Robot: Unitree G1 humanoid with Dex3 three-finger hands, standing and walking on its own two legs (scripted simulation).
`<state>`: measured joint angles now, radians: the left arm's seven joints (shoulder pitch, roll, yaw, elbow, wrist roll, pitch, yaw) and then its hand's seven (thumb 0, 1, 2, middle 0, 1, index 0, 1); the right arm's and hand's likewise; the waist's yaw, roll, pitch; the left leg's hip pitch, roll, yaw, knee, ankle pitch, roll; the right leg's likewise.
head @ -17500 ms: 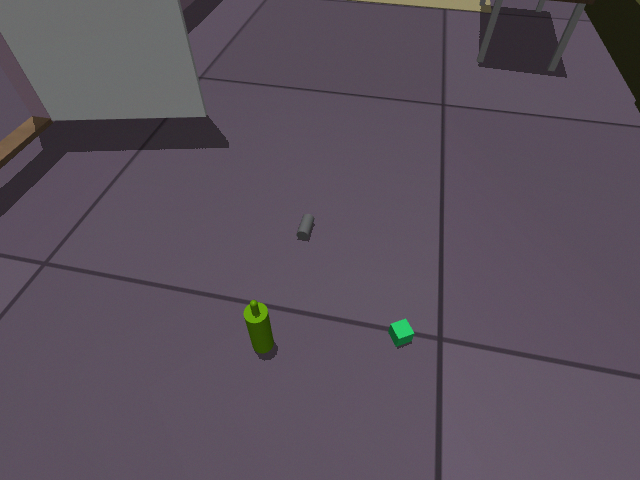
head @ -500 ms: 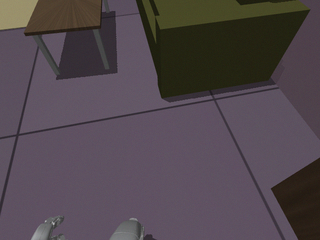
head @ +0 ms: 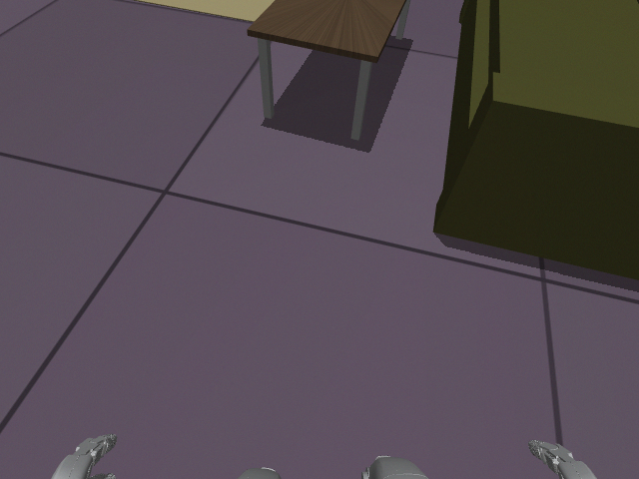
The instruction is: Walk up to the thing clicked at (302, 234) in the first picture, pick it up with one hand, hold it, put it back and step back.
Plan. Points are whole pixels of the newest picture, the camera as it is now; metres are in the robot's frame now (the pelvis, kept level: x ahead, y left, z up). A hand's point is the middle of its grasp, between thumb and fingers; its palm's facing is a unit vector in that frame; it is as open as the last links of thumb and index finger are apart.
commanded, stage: walk up
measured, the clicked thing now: out of the picture +0.28 +1.49 -0.74
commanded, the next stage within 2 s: none
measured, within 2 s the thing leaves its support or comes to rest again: neither
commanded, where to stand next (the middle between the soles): +0.07 +0.04 m, yaw +73 degrees
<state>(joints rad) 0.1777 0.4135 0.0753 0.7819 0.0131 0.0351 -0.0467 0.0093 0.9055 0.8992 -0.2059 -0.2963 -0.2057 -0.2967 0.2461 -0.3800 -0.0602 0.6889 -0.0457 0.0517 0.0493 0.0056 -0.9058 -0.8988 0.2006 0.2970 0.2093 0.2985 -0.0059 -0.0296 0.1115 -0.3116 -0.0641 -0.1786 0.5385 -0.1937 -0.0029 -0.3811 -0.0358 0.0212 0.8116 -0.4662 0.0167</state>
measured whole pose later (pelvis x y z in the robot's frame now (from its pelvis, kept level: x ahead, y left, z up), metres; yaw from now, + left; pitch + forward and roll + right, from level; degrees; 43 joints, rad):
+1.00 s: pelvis +0.06 -0.05 -0.01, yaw +49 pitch -2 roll +2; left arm 0.21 0.40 0.03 0.73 0.03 -0.02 0.00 0.01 0.90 0.90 -0.21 -0.30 -0.21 -0.30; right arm 0.25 -0.43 -0.08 0.67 -0.03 0.06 0.02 0.01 -0.91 -0.90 0.20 0.30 0.21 0.30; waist 0.01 0.04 0.13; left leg -0.53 -0.10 -0.09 1.14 -0.49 -0.01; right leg -0.37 -0.12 -0.09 0.73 -0.31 -0.01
